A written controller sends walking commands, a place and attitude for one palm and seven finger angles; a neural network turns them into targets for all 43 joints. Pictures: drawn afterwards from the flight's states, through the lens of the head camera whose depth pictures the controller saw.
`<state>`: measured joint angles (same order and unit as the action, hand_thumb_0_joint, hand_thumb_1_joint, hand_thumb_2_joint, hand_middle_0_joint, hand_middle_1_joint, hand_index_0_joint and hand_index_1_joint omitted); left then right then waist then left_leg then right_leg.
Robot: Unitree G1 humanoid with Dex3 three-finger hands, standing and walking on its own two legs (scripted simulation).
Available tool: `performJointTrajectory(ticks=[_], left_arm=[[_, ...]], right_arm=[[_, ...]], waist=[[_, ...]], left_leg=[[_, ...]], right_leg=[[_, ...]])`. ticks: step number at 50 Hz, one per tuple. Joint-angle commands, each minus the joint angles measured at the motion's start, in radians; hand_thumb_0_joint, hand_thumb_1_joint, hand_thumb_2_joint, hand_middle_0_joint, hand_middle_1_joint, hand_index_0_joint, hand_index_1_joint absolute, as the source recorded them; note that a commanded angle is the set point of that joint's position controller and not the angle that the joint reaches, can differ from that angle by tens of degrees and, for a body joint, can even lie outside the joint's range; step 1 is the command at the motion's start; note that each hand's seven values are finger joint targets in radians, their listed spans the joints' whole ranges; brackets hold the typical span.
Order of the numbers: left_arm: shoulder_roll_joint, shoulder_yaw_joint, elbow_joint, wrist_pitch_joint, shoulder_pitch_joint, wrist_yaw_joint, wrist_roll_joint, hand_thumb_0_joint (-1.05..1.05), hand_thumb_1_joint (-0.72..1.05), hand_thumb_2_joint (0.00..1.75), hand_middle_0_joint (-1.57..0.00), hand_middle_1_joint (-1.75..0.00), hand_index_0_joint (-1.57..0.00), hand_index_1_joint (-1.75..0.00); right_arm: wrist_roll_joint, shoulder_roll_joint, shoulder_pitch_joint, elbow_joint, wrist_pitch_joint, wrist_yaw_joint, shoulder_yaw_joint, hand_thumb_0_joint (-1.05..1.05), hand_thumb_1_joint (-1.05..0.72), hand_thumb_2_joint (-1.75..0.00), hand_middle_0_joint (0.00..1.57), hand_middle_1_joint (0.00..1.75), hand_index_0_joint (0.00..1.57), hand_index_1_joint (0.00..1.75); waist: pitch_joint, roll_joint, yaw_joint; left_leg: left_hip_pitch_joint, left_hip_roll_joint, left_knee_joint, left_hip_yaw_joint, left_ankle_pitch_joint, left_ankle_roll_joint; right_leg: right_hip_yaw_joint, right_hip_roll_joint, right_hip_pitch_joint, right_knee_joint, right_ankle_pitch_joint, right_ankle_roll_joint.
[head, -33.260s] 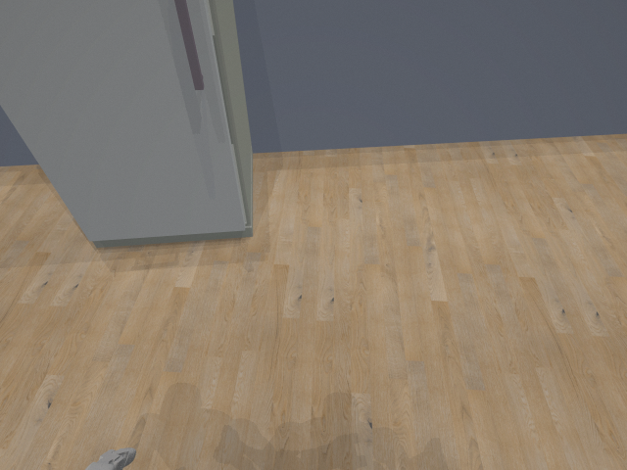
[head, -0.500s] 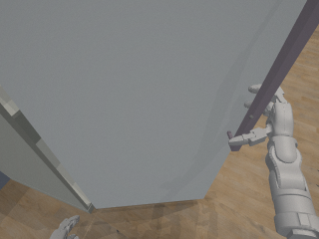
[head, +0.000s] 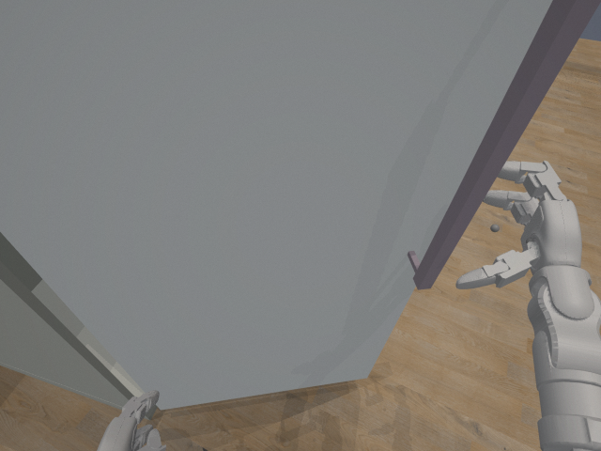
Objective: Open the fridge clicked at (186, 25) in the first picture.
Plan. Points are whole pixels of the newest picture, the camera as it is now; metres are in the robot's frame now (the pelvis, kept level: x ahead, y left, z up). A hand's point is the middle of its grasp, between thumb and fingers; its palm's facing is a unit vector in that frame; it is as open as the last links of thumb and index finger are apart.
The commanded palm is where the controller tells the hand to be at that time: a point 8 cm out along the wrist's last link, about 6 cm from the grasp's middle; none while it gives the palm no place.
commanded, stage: slip the hand off the handle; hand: right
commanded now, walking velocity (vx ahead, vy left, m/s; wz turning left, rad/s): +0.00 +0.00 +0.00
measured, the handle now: (477, 151) +0.41 -0.17 +0.22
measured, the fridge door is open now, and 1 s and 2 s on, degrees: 64 64 64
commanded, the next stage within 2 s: draw the hand back to the body in 0.90 s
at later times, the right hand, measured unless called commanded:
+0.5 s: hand (524, 268) +0.32 -0.24 +0.13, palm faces +0.14 +0.97 -0.19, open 14.7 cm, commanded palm +0.28 -0.29 +0.15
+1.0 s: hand (538, 333) +0.23 -0.22 +0.14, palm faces +0.17 +0.96 -0.21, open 14.7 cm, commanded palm +0.20 -0.27 +0.15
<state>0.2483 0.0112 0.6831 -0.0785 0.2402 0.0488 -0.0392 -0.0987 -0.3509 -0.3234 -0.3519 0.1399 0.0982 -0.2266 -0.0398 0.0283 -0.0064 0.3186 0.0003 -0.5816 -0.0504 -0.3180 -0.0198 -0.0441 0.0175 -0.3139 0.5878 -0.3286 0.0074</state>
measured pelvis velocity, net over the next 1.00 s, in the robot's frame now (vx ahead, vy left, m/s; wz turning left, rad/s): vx -0.02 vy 0.01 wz -0.01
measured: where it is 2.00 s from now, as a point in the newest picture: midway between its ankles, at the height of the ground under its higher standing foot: outside the picture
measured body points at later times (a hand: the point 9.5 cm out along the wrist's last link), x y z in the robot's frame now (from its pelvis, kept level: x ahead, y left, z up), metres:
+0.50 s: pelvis -0.01 -0.01 +0.00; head +0.00 +0.00 +0.45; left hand +0.11 +0.25 -0.11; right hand +0.30 -0.29 +0.14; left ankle -0.01 +0.11 -0.73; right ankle -0.02 -0.11 -0.73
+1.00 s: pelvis -0.02 +0.01 +0.00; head -0.04 +0.02 +0.45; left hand +0.18 +0.23 -0.08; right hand +0.21 -0.27 +0.15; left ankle -0.01 +0.11 -0.73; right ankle -0.02 -0.11 -0.73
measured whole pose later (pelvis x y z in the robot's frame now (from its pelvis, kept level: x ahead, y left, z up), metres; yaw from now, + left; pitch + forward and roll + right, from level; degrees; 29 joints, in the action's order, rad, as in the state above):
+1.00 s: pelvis -0.02 +0.01 +0.00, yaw -1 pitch -2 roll +0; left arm 0.23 -0.04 0.64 -0.14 0.19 0.08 -0.03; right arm -0.17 -0.32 0.14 0.08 0.12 0.13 -0.23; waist -0.02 0.03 -0.06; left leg 0.24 0.00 -0.58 -0.06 -0.30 -0.03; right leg -0.03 0.02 -0.24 0.58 -0.31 0.00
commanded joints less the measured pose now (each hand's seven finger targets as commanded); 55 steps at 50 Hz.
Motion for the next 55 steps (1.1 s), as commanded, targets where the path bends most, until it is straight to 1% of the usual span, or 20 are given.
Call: performJointTrajectory(ticks=[1,2,6,8,11,16,17,21,23,24,27,30,33,36,44,51,52,53,54,55], left_arm=[[0.142,0.042,-0.115,-0.035,-0.013,0.018,-0.007,0.00,0.90,0.90,-0.20,-0.30,-0.20,-0.30],[0.148,0.044,-0.117,-0.032,-0.014,0.022,-0.006,0.00,0.90,0.90,-0.20,-0.30,-0.20,-0.30],[0.141,0.037,-0.117,-0.032,-0.007,0.027,-0.004,0.00,0.90,0.90,-0.20,-0.30,-0.20,-0.30],[0.141,0.041,-0.117,-0.035,0.005,0.026,0.000,0.00,0.90,0.90,-0.20,-0.30,-0.20,-0.30],[0.142,0.045,-0.125,-0.039,0.014,0.020,0.000,0.00,0.90,0.90,-0.20,-0.30,-0.20,-0.30],[0.148,0.048,-0.151,-0.045,-0.003,0.012,-0.014,0.00,0.90,0.90,-0.20,-0.30,-0.20,-0.30],[0.150,0.048,-0.158,-0.047,-0.008,0.013,-0.014,0.00,0.90,0.90,-0.20,-0.30,-0.20,-0.30],[0.141,0.041,-0.169,-0.061,-0.033,0.016,-0.013,0.00,0.90,0.90,-0.20,-0.30,-0.20,-0.30],[0.135,0.038,-0.171,-0.072,-0.045,0.019,-0.006,0.00,0.90,0.90,-0.20,-0.30,-0.20,-0.30],[0.135,0.035,-0.161,-0.077,-0.044,0.020,-0.004,0.00,0.90,0.90,-0.20,-0.30,-0.20,-0.30],[0.135,0.033,-0.161,-0.086,-0.064,0.025,0.002,0.00,0.90,0.90,-0.20,-0.30,-0.20,-0.30],[0.122,0.022,-0.165,-0.098,-0.086,0.024,-0.002,0.00,0.90,0.90,-0.20,-0.30,-0.20,-0.30],[0.131,0.019,-0.162,-0.097,-0.098,0.032,-0.004,0.00,0.90,0.90,-0.20,-0.30,-0.20,-0.30],[0.121,0.011,-0.176,-0.100,-0.127,0.036,-0.008,0.00,0.90,0.90,-0.20,-0.30,-0.20,-0.30],[0.111,0.001,-0.190,-0.107,-0.154,0.036,0.007,0.00,0.90,0.90,-0.20,-0.30,-0.20,-0.30],[0.110,-0.009,-0.165,-0.121,-0.167,0.048,0.004,0.00,0.90,0.90,-0.20,-0.30,-0.20,-0.30],[0.123,-0.009,-0.153,-0.129,-0.211,0.066,-0.037,0.00,0.90,0.90,-0.20,-0.30,-0.20,-0.30],[0.121,-0.016,-0.161,-0.141,-0.228,0.083,-0.045,0.00,0.90,0.90,-0.20,-0.30,-0.20,-0.30],[0.126,-0.012,-0.157,-0.146,-0.232,0.097,-0.043,0.00,0.90,0.90,-0.20,-0.30,-0.20,-0.30],[0.128,-0.018,-0.162,-0.154,-0.241,0.105,-0.043,0.00,0.90,0.90,-0.20,-0.30,-0.20,-0.30]], right_arm=[[-0.020,-0.231,-0.365,0.165,0.047,0.013,-0.100,0.00,0.55,-0.20,0.25,1.15,0.25,1.15],[-0.020,-0.281,-0.353,0.176,0.051,0.010,-0.146,0.00,0.55,-0.20,0.25,1.15,0.25,1.15],[-0.021,-0.292,-0.410,0.164,0.077,0.018,-0.149,0.00,0.55,-0.20,0.25,1.15,0.25,1.15],[-0.015,-0.309,-0.418,0.189,0.102,0.019,-0.159,0.00,0.55,-0.20,0.25,1.15,0.25,1.15],[-0.027,-0.297,-0.317,0.175,0.116,0.045,-0.162,0.00,0.55,-0.20,0.25,1.15,0.25,1.15],[-0.070,-0.251,-0.158,0.194,0.085,0.091,-0.149,0.00,0.55,-0.20,0.25,1.15,0.25,1.15],[-0.075,-0.253,-0.124,0.213,0.081,0.092,-0.160,0.00,0.55,-0.20,0.25,1.15,0.25,1.15],[-0.084,-0.246,-0.138,0.342,0.093,0.068,-0.156,0.00,0.55,-0.20,0.25,1.15,0.25,1.15],[-0.070,-0.233,-0.145,0.420,0.109,0.044,-0.135,0.00,0.55,-0.20,0.25,1.15,0.25,1.15],[-0.070,-0.232,-0.123,0.401,0.112,0.034,-0.143,0.00,0.55,-0.20,0.25,1.15,0.25,1.15],[-0.057,-0.249,-0.075,0.469,0.128,0.019,-0.155,0.00,0.55,-0.20,0.25,1.15,0.25,1.15],[-0.057,-0.163,-0.016,0.485,0.105,0.027,-0.069,0.00,0.55,-0.20,0.25,1.15,0.25,1.15],[-0.064,-0.173,0.036,0.472,0.064,0.031,-0.088,0.00,0.55,-0.20,0.25,1.15,0.25,1.15],[-0.076,-0.127,0.069,0.520,0.033,0.042,-0.047,0.00,0.55,-0.20,0.25,1.15,0.25,1.15],[-0.082,-0.173,0.244,0.634,0.041,0.019,-0.124,0.00,0.55,-0.20,0.25,1.15,0.25,1.15],[-0.097,-0.164,0.183,0.643,0.056,0.038,-0.101,0.00,0.55,-0.20,0.25,1.15,0.25,1.15],[-0.281,-0.101,0.154,0.547,-0.088,0.086,-0.136,0.00,0.55,-0.20,0.25,1.15,0.25,1.15],[-0.296,-0.122,0.089,0.625,-0.159,0.114,-0.118,0.00,0.55,-0.20,0.25,1.15,0.25,1.15],[-0.294,-0.189,0.037,0.652,-0.204,0.121,-0.165,0.00,0.55,-0.20,0.25,1.15,0.25,1.15],[-0.298,-0.187,0.052,0.640,-0.253,0.130,-0.165,0.00,0.55,-0.20,0.25,1.15,0.25,1.15]], waist=[[-0.211,-0.041,0.017],[-0.233,-0.026,0.005],[-0.235,-0.010,0.016],[-0.278,0.034,0.012],[-0.304,0.047,-0.005],[-0.234,-0.011,-0.010],[-0.235,-0.009,-0.021],[-0.196,0.004,-0.010],[-0.204,0.055,-0.008],[-0.179,0.023,-0.005],[-0.214,0.057,-0.019],[-0.182,0.067,-0.015],[-0.153,0.019,-0.020],[-0.132,0.012,-0.023],[-0.147,-0.016,-0.056],[-0.043,0.027,-0.021],[-0.105,0.008,-0.043],[-0.097,0.005,-0.040],[-0.117,0.019,-0.044],[-0.119,0.007,-0.049]], left_leg=[[-0.076,-0.015,0.064,0.040,0.337,-0.004],[-0.095,-0.015,0.060,0.044,0.343,-0.006],[-0.082,-0.019,0.059,0.045,0.309,-0.007],[-0.091,-0.021,0.050,0.044,0.324,-0.011],[-0.109,-0.026,0.042,0.043,0.351,-0.015],[-0.102,-0.022,0.048,0.039,0.324,-0.010],[-0.113,-0.021,0.046,0.040,0.333,-0.010],[-0.075,-0.030,0.056,0.031,0.263,-0.008],[-0.064,-0.032,0.055,0.030,0.250,-0.009],[-0.058,-0.034,0.058,0.027,0.243,-0.009],[-0.080,-0.033,0.053,0.027,0.241,-0.012],[-0.062,-0.032,0.061,0.017,0.208,-0.012],[-0.071,-0.027,0.078,0.017,0.187,-0.010],[-0.074,-0.024,0.090,0.016,0.168,-0.008],[-0.126,-0.017,0.090,0.027,0.221,-0.004],[-0.069,-0.011,0.123,0.046,0.130,0.001],[-0.161,0.005,0.172,0.067,0.112,-0.006],[-0.172,0.017,0.193,0.082,0.099,0.007],[-0.183,0.020,0.207,0.093,0.082,0.010],[-0.189,0.024,0.205,0.093,0.101,0.011]], right_leg=[[0.030,-0.015,0.076,-0.049,0.317,0.018],[0.029,-0.016,0.080,-0.049,0.328,0.019],[0.032,-0.015,0.073,-0.050,0.306,0.018],[0.034,-0.014,0.098,-0.046,0.336,0.015],[0.035,-0.012,0.110,-0.042,0.372,0.011],[0.034,-0.010,0.065,-0.051,0.314,0.012],[0.032,-0.010,0.065,-0.050,0.321,0.012],[0.047,-0.007,0.074,-0.063,0.282,0.007],[0.051,-0.005,0.099,-0.065,0.292,0.003],[0.054,-0.003,0.092,-0.065,0.283,0.003],[0.051,-0.004,0.115,-0.065,0.294,-0.001],[0.058,0.001,0.122,-0.080,0.273,-0.009],[0.059,0.001,0.105,-0.092,0.235,-0.003],[0.055,-0.003,0.110,-0.100,0.210,-0.001],[0.039,-0.009,0.115,-0.091,0.246,0.004],[0.035,-0.014,0.081,-0.079,0.156,0.009],[0.039,-0.021,0.092,-0.104,0.121,0.006],[0.039,-0.019,0.110,-0.110,0.117,0.013],[0.040,-0.021,0.120,-0.108,0.122,0.015],[0.047,-0.022,0.119,-0.112,0.143,0.018]])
